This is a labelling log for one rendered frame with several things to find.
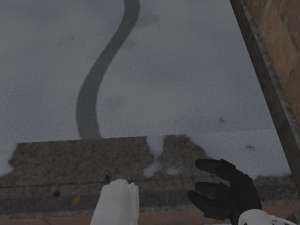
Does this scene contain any right robot hand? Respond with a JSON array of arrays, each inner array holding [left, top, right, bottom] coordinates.
[[187, 158, 264, 225]]

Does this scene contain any robot left thigh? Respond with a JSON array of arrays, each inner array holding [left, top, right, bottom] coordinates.
[[90, 181, 140, 225]]

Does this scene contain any right robot forearm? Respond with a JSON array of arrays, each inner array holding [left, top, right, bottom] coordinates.
[[238, 209, 275, 225]]

